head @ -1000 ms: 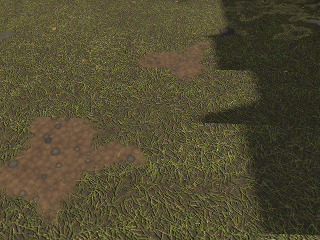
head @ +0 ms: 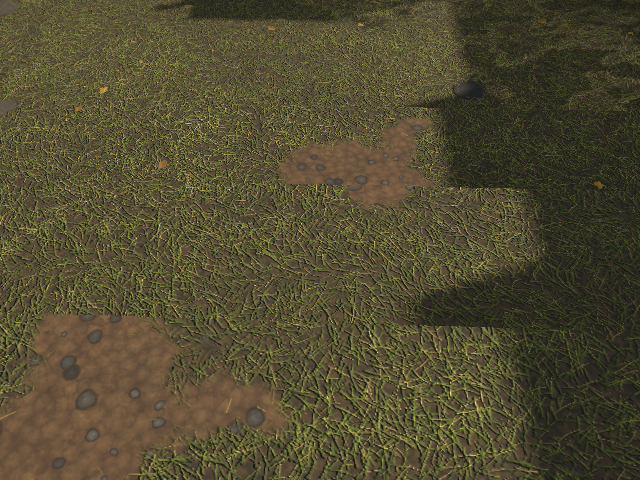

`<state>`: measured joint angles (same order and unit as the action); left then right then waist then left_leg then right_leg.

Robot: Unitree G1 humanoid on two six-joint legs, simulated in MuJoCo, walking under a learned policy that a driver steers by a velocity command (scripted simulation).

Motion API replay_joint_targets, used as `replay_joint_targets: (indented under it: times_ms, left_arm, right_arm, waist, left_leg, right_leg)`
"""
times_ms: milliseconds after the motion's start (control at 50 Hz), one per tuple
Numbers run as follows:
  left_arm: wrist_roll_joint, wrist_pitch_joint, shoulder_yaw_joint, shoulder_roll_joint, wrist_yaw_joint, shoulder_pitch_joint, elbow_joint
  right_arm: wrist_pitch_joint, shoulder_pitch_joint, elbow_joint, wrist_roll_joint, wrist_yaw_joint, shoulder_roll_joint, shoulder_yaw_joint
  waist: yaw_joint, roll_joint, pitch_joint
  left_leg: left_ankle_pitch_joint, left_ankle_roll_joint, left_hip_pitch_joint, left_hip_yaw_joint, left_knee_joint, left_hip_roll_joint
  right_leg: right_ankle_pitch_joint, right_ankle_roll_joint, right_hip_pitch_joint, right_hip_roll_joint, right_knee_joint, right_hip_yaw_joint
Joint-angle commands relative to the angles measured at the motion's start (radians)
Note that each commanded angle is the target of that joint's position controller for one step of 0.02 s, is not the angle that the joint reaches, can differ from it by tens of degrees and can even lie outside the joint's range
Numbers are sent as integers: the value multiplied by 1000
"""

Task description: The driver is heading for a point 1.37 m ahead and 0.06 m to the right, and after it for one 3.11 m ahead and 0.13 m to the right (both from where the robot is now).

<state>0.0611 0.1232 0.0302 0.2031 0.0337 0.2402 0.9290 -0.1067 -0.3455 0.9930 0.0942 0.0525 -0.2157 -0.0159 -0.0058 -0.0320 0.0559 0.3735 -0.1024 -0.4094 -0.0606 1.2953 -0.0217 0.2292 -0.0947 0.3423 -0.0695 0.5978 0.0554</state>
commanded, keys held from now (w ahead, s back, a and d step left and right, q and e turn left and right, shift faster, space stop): w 1.00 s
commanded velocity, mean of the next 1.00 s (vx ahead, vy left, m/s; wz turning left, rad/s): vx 0.49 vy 0.00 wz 0.00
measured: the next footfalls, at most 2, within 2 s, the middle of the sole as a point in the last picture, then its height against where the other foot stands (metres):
left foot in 0.50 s outside the picture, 0.19 m lower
right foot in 0.94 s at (348, 395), level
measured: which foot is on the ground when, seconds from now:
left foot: up 0.00-0.48, down 0.50-0.98, up 1.00-1.00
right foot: down 0.00-0.50, up 0.52-0.92, down 0.94-1.00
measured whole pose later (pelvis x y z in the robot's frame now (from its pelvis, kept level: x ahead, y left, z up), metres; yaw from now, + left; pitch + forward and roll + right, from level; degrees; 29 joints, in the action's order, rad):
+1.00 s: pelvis +0.62 +0.07 -0.19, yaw +0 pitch +0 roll +1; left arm 0.05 0.10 0.01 0.25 0.05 0.00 0.81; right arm -0.10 -0.43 1.01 0.09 0.08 -0.19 -0.03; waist 0.06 0.02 0.01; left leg 0.50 -0.01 -0.03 0.05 0.73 -0.04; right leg 0.14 -0.09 0.49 -0.01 0.61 0.05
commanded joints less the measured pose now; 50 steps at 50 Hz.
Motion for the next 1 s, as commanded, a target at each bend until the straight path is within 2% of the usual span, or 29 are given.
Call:
replay_joint_targets:
  times_ms: [20, 60, 100, 120, 160, 200, 240, 260, 280, 320, 380, 440, 460, 500, 520, 540, 560, 580, 600, 620, 640, 660, 700, 780, 900, 940, 960, 980, 1000]
  left_arm:
    - [-3, 10, -19, -2, -12, 25, -12]
    - [-3, 30, -9, 28, -17, 29, -11]
    - [18, 39, -5, 59, -6, 98, 29]
    - [40, 35, 2, 81, -10, 140, 55]
    - [50, 24, -11, 46, -4, 211, 68]
    - [37, 32, -38, -11, -44, 422, 148]
    - [48, 26, -51, -32, -53, 560, 203]
    - [23, 18, -64, -48, -50, 504, 166]
    - [30, 5, -76, -39, -25, 467, 146]
    - [43, 3, -73, 7, 0, 350, 77]
    - [8, 20, -61, 54, -16, 419, 88]
    - [-11, -20, -47, 89, -44, 515, 144]
    - [-8, -34, -48, 86, -37, 531, 157]
    - [44, -70, -52, 83, 27, 517, 179]
    - [43, -80, -69, -69, 78, 694, 218]
    - [20, -73, -45, 22, 99, 558, 133]
    - [-3, -56, -22, 100, 104, 329, 50]
    - [-21, -24, -27, 83, 85, 233, -27]
    - [-14, -5, -35, 61, 49, 197, -41]
    - [-10, -1, -38, 41, 21, 196, -28]
    - [25, -7, -63, -23, 3, 150, -45]
    - [38, -17, -58, -28, 9, 140, -22]
    - [32, -42, -47, 8, 33, 105, -33]
    - [5, -58, -60, 37, 37, -51, -112]
    - [-6, -49, -16, 135, 18, -278, -172]
    - [-15, -29, 21, 186, 15, -203, -160]
    - [-27, -15, 43, 240, 14, -31, -111]
    - [-31, -19, 38, 238, 11, 245, -52]
    - [-5, -21, 39, 207, 0, 465, 26]
  right_arm:
    - [9, -44, -88, 9, -25, 32, 19]
    - [19, 27, -134, -6, -19, -7, 15]
    - [30, 107, -182, 7, -10, -4, 20]
    - [37, 0, -141, 27, 17, 13, 32]
    - [35, 11, -151, 27, 37, -30, 22]
    - [25, 219, -218, 30, 12, -44, 25]
    - [29, 310, -241, 22, -2, -20, 36]
    - [26, 338, -235, 28, 3, -27, 41]
    - [31, 336, -242, 33, 10, 1, 47]
    - [49, 279, -252, 29, 18, -39, 41]
    - [65, 380, -283, 15, 12, -84, 36]
    - [69, 414, -243, 11, 13, -67, 46]
    - [54, 339, -184, 0, 9, -96, 31]
    - [31, -211, -2, -11, -23, -216, -47]
    - [48, -470, 55, -24, -4, -265, -68]
    - [61, -494, 49, -19, 19, -299, -83]
    - [70, -452, 40, 24, 20, -273, -73]
    - [58, -274, 0, -4, 28, -290, -79]
    - [45, -133, -40, 9, 23, -185, -47]
    - [36, -69, -60, 23, 32, -131, -22]
    - [5, 22, -94, 27, 11, 4, 28]
    - [-15, 44, -105, -5, -6, 22, 34]
    - [-34, 5, -91, -43, -19, -52, 20]
    - [-20, -29, -68, -16, 25, -183, -35]
    - [11, -166, -9, -3, 6, -118, -43]
    - [7, -125, -20, -6, 7, -143, -55]
    - [1, -161, -31, -1, 8, -105, -49]
    - [-11, -259, -28, 12, 29, -12, -10]
    - [-7, -115, -41, -21, 51, -44, -19]
  waist:
    - [33, 37, 39]
    - [16, 33, 30]
    - [-9, 57, 12]
    - [7, 66, 13]
    - [-16, 34, 22]
    - [-129, 26, 28]
    - [-175, 64, 51]
    - [-177, 26, 36]
    - [-151, 84, 51]
    - [-93, 76, 67]
    - [-137, 58, 136]
    - [-199, 58, 150]
    - [-175, 11, 102]
    - [73, -95, -18]
    - [70, -267, -405]
    - [133, -236, -471]
    - [175, -139, -310]
    - [110, -97, -199]
    - [66, 24, -85]
    - [4, 40, 1]
    - [-62, 67, 75]
    - [-58, 55, 104]
    - [-49, -42, 38]
    - [-33, 4, 30]
    - [37, -8, 39]
    - [-23, -20, -48]
    - [-50, 61, -212]
    - [-123, 216, -427]
    - [-232, 156, -386]
  left_leg:
    - [-77, -3, -200, -80, -28, -110]
    - [-151, 35, -215, -40, -179, -117]
    - [-336, 69, -133, 20, -303, -114]
    - [-451, 79, -107, 19, -158, -100]
    - [-512, 77, -214, 27, -161, -101]
    - [-701, 98, -698, -111, -418, -163]
    - [-713, 112, -828, -93, -489, -165]
    - [-878, 94, -640, -38, -657, -159]
    - [-937, 76, -323, 54, -633, -117]
    - [-931, 71, -50, 80, -551, -96]
    - [-726, 84, -165, 43, -746, -114]
    - [-740, 94, -187, 20, -1073, -157]
    - [-828, 92, -35, 17, -1101, -167]
    - [-1073, 43, 649, 137, -1103, -144]
    - [-1374, -173, 1254, 15, -620, -281]
    - [-1391, -261, 1316, -79, -550, -342]
    - [-1212, -233, 1146, -109, -634, -354]
    - [-712, -266, 919, -220, -786, -394]
    - [-390, -241, 652, -236, -909, -420]
    - [-365, -259, 356, -244, -968, -425]
    - [-391, -230, 167, -188, -1063, -383]
    - [-400, -222, 40, -86, -1145, -302]
    - [-419, -212, 32, -35, -1120, -228]
    - [-705, -203, 154, -35, -1071, -267]
    - [-665, -121, 464, -1, -1002, -258]
    - [-859, -53, 358, 88, -867, -178]
    - [-752, 16, 163, 156, -641, -87]
    - [-213, 88, -188, 168, -315, 49]
    - [256, 61, -371, 77, -67, 95]
  right_leg:
    - [189, -214, 41, 332, -412, -452]
    - [121, -186, 75, 274, -440, -323]
    - [66, -168, 137, 209, -414, -204]
    - [31, -171, 186, 190, -319, -182]
    - [39, -198, 142, 203, -236, -199]
    - [39, -220, -361, 295, -115, -353]
    - [67, -223, -462, 308, -37, -402]
    - [114, -198, -283, 239, 7, -312]
    - [175, -186, 26, 183, -46, -245]
    - [338, -171, 305, 175, -15, -227]
    - [327, -147, 23, 224, 78, -307]
    - [137, -111, -272, 241, 194, -368]
    - [147, -67, -266, 201, 319, -322]
    - [49, 44, 61, 108, 747, -171]
    - [532, 115, 347, 0, 1228, -96]
    - [650, 125, 517, -10, 1509, -100]
    - [613, 116, 716, -2, 1591, -86]
    - [480, 98, 860, 56, 1509, -67]
    - [272, 43, 800, 144, 1310, -153]
    - [153, 16, 661, 194, 1203, -182]
    - [-39, -21, 578, 279, 867, -227]
    - [-186, -25, 448, 285, 563, -183]
    - [-305, 2, 311, 233, 368, -108]
    - [-295, 36, 243, 168, 94, -98]
    - [-248, -13, 262, 95, -33, -38]
    - [-292, -66, -71, 46, -17, 14]
    - [-426, -150, -461, 94, 64, -50]
    - [-272, -343, -918, 341, -77, -456]
    - [27, -303, -945, 401, -262, -682]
